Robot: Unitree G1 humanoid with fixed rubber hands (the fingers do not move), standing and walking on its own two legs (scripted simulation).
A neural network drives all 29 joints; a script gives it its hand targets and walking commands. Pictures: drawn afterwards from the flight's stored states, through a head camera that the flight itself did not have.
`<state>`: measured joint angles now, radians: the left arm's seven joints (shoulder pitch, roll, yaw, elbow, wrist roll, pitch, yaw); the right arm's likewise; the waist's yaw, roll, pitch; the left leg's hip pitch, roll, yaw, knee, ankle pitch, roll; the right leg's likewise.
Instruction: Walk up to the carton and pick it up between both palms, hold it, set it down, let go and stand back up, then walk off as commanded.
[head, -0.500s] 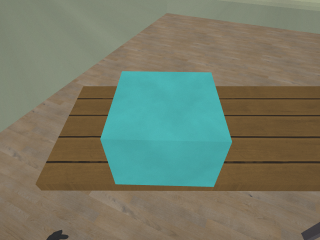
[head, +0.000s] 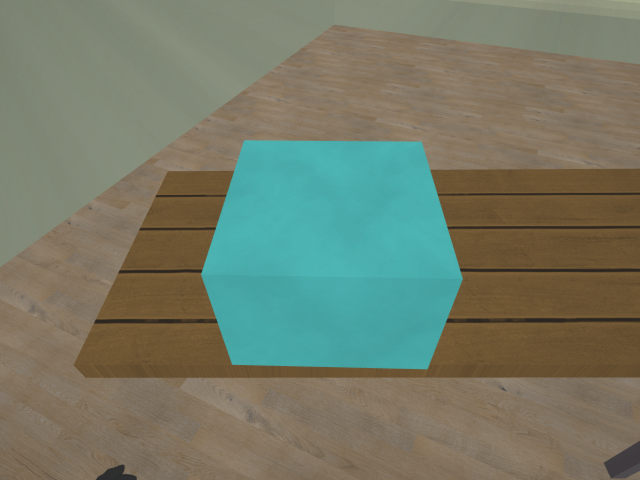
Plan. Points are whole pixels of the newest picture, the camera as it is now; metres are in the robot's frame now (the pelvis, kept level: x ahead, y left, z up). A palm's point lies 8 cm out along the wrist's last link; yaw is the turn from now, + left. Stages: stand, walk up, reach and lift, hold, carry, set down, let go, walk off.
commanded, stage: stand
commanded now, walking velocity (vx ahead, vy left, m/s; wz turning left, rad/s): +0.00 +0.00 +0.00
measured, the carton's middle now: (330, 248) +0.46 +0.02 +0.04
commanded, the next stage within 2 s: walk off in 0.38 s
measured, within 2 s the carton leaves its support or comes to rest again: neither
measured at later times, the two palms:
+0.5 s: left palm out of the picture +0.10 +0.31 -0.08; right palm out of the picture +0.09 -0.27 -0.11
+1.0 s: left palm out of the picture +0.02 +0.35 -0.12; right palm out of the picture +0.01 -0.27 -0.12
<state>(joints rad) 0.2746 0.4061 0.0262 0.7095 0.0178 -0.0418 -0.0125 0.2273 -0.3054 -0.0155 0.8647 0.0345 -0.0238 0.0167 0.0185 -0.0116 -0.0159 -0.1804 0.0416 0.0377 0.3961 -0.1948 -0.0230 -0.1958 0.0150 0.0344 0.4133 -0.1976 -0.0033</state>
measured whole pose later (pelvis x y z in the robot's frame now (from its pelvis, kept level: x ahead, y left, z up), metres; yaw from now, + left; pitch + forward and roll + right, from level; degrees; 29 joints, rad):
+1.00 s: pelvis -0.07 +0.03 -0.02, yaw +2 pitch -6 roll -2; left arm 0.20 0.44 0.03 0.74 0.02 0.06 0.00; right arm 0.20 -0.36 -0.05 0.82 0.03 0.06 0.01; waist 0.01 0.01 0.20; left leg -0.30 0.03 0.01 0.64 -0.25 0.04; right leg -0.32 0.10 0.07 1.13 -0.49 -0.01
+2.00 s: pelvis -0.32 +0.04 -0.03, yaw +0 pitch -3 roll -1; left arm 0.23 0.48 0.04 0.74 0.02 0.08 0.00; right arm 0.18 -0.38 -0.07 0.72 0.03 0.03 -0.02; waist 0.00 -0.04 0.20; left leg -0.44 -0.05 -0.11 0.72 -0.24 0.03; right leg -0.45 0.13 0.19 1.16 -0.47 -0.02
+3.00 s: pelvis -0.52 -0.01 -0.02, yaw +2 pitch -2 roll +0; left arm 0.34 0.41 0.05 0.77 0.02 -0.02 -0.01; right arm 0.21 -0.40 -0.07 0.78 0.03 0.01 0.00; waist -0.01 0.01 0.07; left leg -0.32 -0.05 -0.07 0.69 -0.37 0.05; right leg -0.23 0.05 0.08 0.63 -0.36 -0.01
